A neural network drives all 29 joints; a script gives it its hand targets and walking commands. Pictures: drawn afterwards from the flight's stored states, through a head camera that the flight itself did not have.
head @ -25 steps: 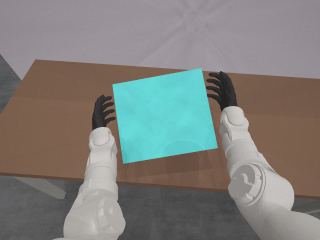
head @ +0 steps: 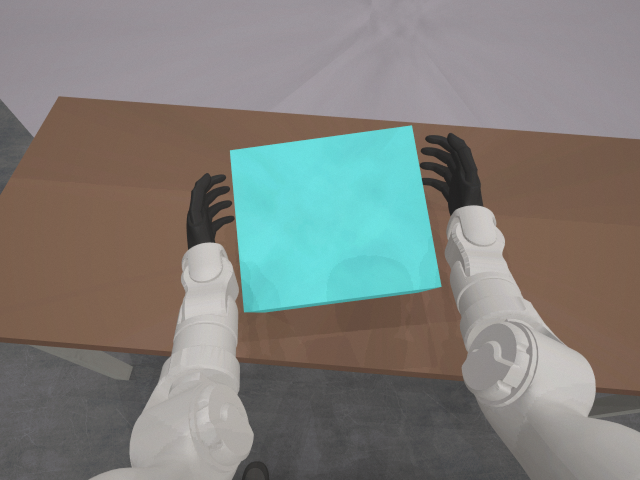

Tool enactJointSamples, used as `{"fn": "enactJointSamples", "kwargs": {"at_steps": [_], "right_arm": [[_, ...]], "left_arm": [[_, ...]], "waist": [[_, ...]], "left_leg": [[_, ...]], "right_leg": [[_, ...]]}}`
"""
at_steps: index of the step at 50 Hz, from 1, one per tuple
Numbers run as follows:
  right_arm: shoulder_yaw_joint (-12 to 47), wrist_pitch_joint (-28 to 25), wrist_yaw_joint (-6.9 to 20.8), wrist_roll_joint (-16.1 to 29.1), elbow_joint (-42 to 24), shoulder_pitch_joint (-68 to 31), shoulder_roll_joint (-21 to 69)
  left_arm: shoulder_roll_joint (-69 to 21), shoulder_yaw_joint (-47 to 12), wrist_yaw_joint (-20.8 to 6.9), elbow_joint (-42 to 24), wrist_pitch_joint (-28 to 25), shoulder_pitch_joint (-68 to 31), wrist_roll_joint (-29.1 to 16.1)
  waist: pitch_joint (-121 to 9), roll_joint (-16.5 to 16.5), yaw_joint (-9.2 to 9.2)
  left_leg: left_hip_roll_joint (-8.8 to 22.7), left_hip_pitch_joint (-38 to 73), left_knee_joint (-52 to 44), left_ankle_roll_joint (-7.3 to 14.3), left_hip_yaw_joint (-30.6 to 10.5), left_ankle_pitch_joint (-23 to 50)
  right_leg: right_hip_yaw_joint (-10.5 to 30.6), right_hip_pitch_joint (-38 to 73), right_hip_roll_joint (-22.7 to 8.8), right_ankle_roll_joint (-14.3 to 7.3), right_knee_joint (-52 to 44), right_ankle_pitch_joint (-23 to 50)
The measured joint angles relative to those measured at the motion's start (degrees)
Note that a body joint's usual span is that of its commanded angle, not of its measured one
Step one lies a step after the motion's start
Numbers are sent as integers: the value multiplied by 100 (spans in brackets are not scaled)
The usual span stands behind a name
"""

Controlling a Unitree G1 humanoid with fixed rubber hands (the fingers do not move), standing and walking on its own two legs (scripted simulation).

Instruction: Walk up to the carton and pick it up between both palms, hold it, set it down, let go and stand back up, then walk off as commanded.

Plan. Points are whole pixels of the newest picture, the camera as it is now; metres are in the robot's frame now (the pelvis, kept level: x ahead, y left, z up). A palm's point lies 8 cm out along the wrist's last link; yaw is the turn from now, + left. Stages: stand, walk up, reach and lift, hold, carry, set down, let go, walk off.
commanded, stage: set down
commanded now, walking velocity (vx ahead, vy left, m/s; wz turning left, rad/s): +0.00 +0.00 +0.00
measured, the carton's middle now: (331, 227) +0.45 +0.04 -0.05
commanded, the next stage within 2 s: none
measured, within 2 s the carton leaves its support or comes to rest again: rests again in 1.56 s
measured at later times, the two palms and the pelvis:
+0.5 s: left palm (216, 234) +0.39 +0.19 +0.00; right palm (465, 205) +0.46 -0.13 +0.03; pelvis +0.00 +0.00 +0.00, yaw +0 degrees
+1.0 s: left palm (225, 229) +0.41 +0.19 -0.01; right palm (462, 208) +0.48 -0.14 +0.00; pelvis +0.02 -0.01 +0.00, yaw +0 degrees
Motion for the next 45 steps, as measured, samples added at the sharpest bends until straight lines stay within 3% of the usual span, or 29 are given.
{"fn": "enactJointSamples", "kwargs": {"at_steps": [32, 40, 45], "right_arm": [[-28, -198, -86, -146, -188, 121, -57], [113, -293, -157, -105, -262, 144, -46], [61, -465, -166, -69, -193, 157, -12]], "left_arm": [[-121, 273, -81, 194, -599, -216, 224], [-93, 362, -125, 283, -868, -274, 143], [-77, 318, -102, 268, -919, -223, 153]], "waist": [[-15, 18, 37], [52, -32, 27], [-8, 22, 38]], "left_leg": [[1, -408, 104, 85, 118, -27], [-38, -552, 176, 258, 163, 61], [-11, -648, 227, 171, 146, 16]], "right_leg": [[65, -466, -12, -7, 161, -72], [98, -592, -48, -14, 198, -95], [76, -676, -29, -49, 240, -153]]}}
